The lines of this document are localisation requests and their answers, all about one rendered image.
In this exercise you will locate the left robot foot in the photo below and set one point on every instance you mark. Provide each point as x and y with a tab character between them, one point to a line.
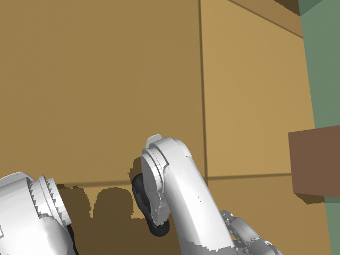
72	237

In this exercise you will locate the right robot hand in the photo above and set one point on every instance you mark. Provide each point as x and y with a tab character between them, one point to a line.
241	230

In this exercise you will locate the right robot arm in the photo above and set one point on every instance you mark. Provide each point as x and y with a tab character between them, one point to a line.
263	247

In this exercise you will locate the right robot foot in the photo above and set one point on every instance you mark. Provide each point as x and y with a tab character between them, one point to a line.
144	205

